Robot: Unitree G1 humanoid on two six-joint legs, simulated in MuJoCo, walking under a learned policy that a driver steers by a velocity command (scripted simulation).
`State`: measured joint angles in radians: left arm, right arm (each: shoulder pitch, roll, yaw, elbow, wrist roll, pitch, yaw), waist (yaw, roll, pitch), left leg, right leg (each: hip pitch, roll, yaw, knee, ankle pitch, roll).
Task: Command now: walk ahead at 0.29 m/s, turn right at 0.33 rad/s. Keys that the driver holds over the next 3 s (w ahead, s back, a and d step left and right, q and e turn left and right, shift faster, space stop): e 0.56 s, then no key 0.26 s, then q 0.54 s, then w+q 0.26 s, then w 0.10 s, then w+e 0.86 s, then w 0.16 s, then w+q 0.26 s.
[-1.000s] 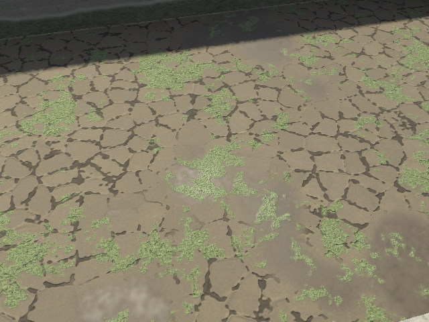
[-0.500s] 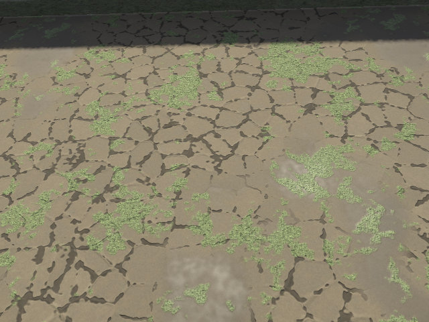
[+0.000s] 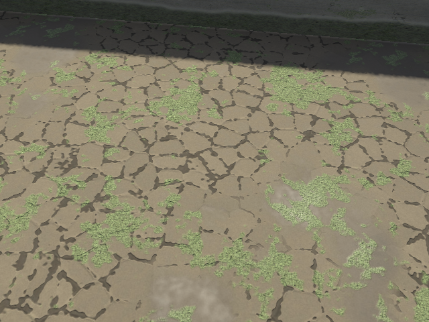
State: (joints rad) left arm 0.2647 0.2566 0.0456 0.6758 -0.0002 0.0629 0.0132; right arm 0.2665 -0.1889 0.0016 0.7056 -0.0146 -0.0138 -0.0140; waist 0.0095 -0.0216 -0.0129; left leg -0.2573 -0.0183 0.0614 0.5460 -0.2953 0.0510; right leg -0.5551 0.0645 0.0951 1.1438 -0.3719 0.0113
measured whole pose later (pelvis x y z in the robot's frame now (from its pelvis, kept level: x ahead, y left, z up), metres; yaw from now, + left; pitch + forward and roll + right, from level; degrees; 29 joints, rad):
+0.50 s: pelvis +0.00 -0.01 +0.00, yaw -16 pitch +2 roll +2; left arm 0.27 0.26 0.03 0.60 -0.01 0.06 0.00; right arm 0.05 -0.28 -0.03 0.65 -0.02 0.11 -0.03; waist 0.03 0.00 0.04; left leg -0.45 -0.07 -0.11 0.81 -0.42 -0.02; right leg -0.38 0.13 0.19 0.50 -0.14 -0.07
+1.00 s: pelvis +0.00 +0.04 +0.00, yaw -21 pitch -1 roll +1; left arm 0.18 0.26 -0.03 0.55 0.01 0.02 0.01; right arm 0.22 -0.23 0.04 0.70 0.01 0.09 -0.01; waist -0.02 -0.03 0.02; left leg -0.23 -0.07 -0.08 0.48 -0.24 0.02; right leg -0.26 -0.04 0.12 0.50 -0.23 0.07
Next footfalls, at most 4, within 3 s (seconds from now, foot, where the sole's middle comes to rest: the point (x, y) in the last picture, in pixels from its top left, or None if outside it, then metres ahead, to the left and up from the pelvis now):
0.16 right None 0.08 -0.10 -0.77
0.64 left None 0.08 0.13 -0.77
0.92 right None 0.00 -0.13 -0.77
1.80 left None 0.11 0.13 -0.77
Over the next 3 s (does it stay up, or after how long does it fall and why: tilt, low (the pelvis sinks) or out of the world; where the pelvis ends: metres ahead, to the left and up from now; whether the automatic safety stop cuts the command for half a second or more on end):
stays up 0.06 0.03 -0.01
